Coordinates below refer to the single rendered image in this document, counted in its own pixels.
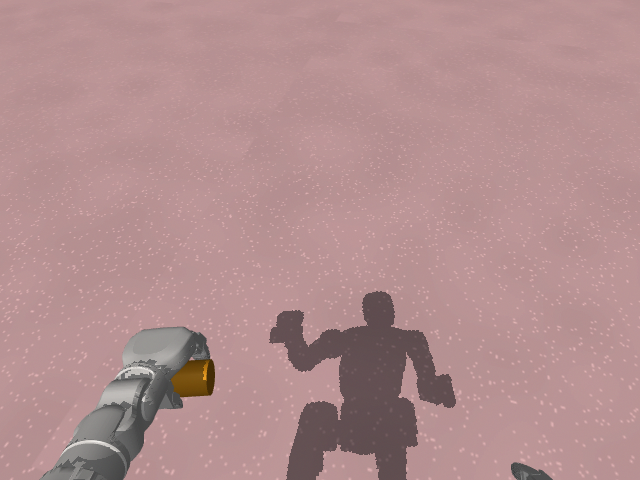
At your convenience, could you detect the right robot hand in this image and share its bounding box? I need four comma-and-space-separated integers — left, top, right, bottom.
511, 462, 553, 480

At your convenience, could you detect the left robot arm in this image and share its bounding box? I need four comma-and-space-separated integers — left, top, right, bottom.
40, 363, 168, 480

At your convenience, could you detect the can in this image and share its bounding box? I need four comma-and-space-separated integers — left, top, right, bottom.
171, 359, 215, 397

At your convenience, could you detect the left robot hand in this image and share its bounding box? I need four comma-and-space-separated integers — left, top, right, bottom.
122, 327, 210, 409

